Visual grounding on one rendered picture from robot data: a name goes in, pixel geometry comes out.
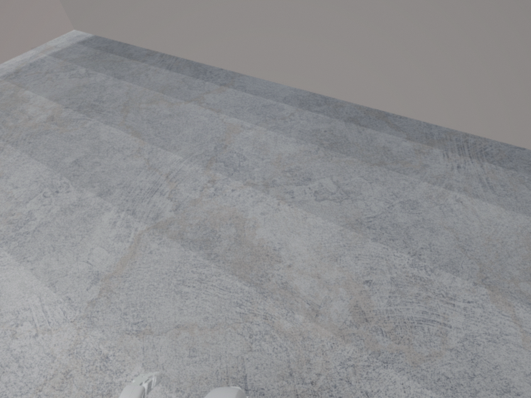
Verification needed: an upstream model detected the robot left hand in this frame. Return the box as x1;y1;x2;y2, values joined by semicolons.
119;371;163;398

